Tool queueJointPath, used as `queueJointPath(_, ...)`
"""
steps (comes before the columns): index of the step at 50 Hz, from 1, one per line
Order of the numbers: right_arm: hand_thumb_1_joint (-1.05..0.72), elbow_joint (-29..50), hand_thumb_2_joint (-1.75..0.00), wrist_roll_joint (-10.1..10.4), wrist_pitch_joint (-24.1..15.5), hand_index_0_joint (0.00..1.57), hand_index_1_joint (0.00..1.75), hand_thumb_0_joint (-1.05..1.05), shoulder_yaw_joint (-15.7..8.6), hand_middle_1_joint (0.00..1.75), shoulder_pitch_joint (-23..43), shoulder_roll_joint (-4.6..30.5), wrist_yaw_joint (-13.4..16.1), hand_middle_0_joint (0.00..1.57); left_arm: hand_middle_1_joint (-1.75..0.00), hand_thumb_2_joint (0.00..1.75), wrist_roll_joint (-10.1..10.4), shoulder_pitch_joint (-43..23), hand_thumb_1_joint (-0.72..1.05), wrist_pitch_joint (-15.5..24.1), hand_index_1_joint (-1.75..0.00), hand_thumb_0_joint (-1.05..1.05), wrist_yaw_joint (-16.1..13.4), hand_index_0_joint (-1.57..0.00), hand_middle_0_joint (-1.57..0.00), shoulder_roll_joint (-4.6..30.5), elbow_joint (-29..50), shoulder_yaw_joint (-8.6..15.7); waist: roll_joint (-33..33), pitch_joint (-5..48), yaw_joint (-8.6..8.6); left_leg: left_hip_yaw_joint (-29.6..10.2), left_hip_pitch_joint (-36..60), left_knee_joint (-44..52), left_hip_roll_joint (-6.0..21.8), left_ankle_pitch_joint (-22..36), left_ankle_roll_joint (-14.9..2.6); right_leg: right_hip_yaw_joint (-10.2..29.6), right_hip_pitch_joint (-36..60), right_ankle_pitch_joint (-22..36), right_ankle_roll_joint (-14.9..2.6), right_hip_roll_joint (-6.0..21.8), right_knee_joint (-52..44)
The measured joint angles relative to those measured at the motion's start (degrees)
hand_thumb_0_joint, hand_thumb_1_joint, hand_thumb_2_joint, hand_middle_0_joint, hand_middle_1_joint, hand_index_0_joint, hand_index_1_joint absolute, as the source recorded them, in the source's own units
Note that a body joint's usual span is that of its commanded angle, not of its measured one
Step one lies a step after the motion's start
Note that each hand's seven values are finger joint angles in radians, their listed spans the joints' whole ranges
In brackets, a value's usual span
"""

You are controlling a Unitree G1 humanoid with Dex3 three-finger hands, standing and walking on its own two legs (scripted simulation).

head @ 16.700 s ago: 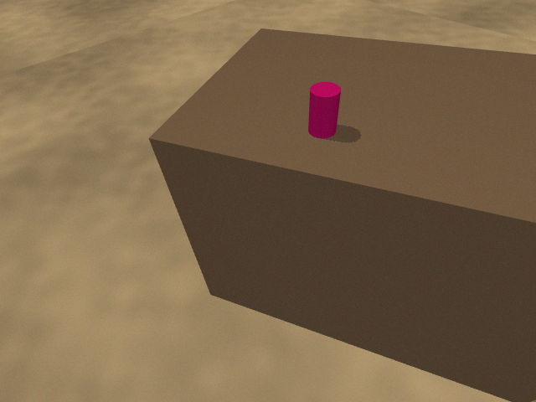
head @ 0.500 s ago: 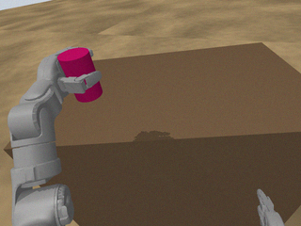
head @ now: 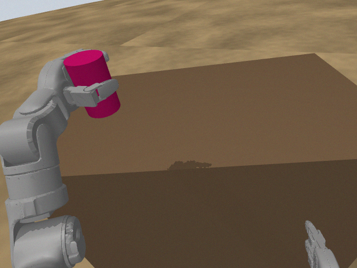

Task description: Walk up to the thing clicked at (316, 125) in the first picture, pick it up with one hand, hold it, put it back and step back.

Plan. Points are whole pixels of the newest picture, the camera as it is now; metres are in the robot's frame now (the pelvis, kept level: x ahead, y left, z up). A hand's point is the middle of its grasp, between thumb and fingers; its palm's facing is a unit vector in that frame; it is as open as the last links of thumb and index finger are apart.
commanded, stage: hold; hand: left
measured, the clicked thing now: (94, 85) +0.35 +0.17 +0.32
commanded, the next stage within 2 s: none
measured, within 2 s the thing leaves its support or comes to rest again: neither
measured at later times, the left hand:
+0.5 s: hand (94, 88) +0.32 +0.16 +0.33, palm faces +0.07 -1.00 -0.02, open 9.0 cm
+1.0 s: hand (89, 93) +0.32 +0.17 +0.32, palm faces +0.10 -0.99 -0.02, open 9.0 cm
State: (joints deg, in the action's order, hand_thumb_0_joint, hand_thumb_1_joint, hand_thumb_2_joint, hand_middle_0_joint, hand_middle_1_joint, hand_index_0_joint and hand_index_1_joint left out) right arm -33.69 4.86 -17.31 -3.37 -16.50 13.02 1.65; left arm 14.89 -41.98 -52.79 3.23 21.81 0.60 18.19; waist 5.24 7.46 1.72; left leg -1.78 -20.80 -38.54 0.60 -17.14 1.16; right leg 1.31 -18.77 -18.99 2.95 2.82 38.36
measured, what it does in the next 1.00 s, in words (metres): stands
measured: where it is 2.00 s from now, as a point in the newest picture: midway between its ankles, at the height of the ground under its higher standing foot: outside the picture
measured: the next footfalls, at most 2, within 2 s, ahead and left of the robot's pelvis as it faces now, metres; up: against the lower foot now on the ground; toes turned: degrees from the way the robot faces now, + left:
none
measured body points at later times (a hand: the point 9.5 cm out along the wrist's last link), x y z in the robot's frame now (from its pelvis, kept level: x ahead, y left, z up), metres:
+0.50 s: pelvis -0.01 +0.00 +0.00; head -0.07 -0.04 +0.44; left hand +0.31 +0.21 +0.33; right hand +0.17 -0.25 -0.06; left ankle +0.04 +0.13 -0.72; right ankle +0.02 -0.15 -0.72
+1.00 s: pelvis -0.02 +0.00 +0.00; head -0.08 -0.04 +0.44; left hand +0.31 +0.22 +0.33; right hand +0.16 -0.26 -0.06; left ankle +0.04 +0.13 -0.72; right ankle +0.02 -0.15 -0.72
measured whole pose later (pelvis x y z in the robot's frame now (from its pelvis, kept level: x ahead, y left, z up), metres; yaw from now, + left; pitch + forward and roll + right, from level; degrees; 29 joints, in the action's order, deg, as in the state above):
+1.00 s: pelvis -0.02 +0.00 +0.00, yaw +0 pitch -2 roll +0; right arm -35.7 5.0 -19.2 -4.1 -15.5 13.5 3.6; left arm 16.1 -38.2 -53.4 1.6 21.7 5.3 18.7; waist 4.9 7.4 1.6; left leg -2.2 -21.9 -40.0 0.8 -16.5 1.5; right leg 1.1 -20.0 -18.6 2.7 2.5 40.1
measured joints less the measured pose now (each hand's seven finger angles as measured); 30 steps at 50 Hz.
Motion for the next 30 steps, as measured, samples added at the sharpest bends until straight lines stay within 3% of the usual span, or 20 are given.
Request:
queueJointPath(15,0.54,-1.8,-0.06,0.19,-0.15,0.05,0.05,-0.01,-0.93,0.05,0.74,0.67,-0.01,0.05,-1.05,1.13,1.06,2.54,-0.28,-2.48,-1.07,0.0,-1.25,-0.78,-0.76,-1.35,7.5,0.11,0.17,-0.45,0.15,0.05,-0.56,-0.96,0.2,-0.13,0.13,0.12,-0.66,-0.1,-0.11,-0.23,1.03)
queueJointPath(30,0.54,-0.05,-0.06,0.92,-0.12,0.05,0.05,-0.01,-0.61,0.05,-0.1,0.29,-0.42,0.05,-1.05,1.13,1.19,4.01,-0.28,-3.46,-1.07,0.0,-0.96,-0.78,-0.76,-1.26,5.47,-0.69,-0.15,0.6,0.41,-0.2,-0.61,-0.68,0.01,0.55,0.3,-0.11,-0.94,0.07,-0.3,-0.07,1.5)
